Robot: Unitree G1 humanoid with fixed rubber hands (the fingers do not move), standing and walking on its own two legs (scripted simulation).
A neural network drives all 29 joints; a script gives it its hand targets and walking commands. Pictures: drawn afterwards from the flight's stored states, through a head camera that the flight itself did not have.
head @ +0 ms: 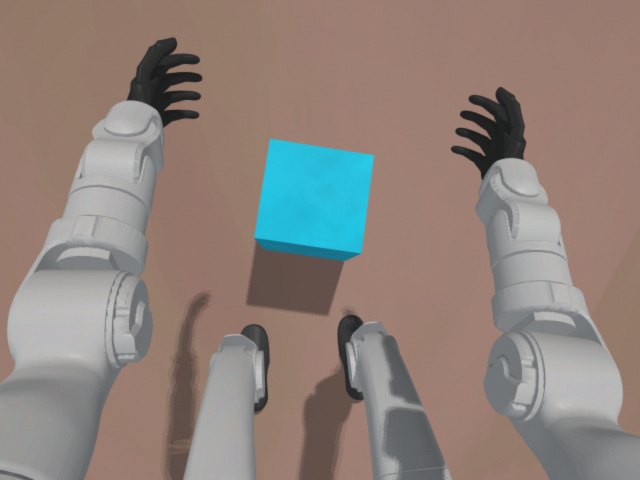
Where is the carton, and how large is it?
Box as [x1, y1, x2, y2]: [254, 139, 373, 260]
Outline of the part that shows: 270,139 254,235 256,240 264,249 345,260 360,253 373,155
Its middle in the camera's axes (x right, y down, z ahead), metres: -0.02 -0.08 +0.88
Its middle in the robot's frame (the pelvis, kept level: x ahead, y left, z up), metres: +0.50 -0.05 -0.52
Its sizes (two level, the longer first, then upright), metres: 0.210 0.200 0.250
